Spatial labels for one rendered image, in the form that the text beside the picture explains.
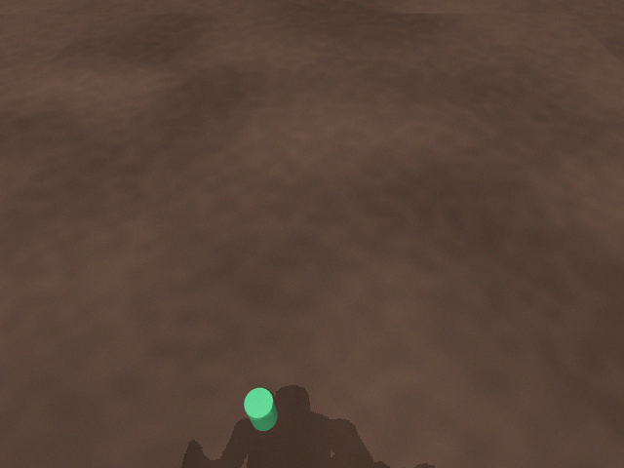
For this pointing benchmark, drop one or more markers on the can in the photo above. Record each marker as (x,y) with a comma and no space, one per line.
(260,408)

